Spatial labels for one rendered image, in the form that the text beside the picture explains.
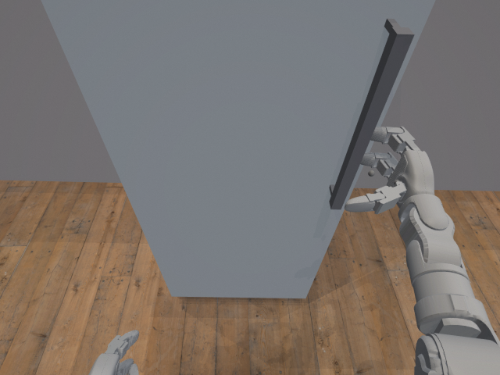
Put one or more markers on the robot left hand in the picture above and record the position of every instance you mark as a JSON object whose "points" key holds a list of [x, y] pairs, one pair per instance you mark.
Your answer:
{"points": [[108, 363]]}

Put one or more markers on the robot right hand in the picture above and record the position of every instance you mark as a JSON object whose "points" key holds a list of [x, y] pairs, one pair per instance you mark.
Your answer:
{"points": [[414, 171]]}

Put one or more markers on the right robot forearm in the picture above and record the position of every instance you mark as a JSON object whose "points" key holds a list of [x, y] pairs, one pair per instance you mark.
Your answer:
{"points": [[445, 302]]}

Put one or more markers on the right robot upper arm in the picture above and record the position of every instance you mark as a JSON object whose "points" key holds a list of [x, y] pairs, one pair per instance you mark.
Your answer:
{"points": [[444, 354]]}

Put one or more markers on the fridge door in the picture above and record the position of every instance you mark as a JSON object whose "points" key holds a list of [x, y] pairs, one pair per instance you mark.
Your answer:
{"points": [[227, 121]]}

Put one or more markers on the handle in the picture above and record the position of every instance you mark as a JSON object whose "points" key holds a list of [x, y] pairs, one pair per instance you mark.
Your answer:
{"points": [[390, 63]]}

